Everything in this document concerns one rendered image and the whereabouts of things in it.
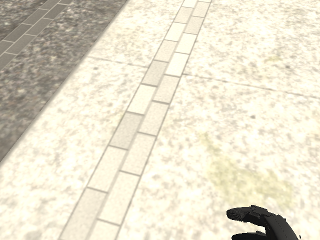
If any robot right hand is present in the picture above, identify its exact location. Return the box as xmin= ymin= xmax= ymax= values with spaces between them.
xmin=226 ymin=205 xmax=301 ymax=240

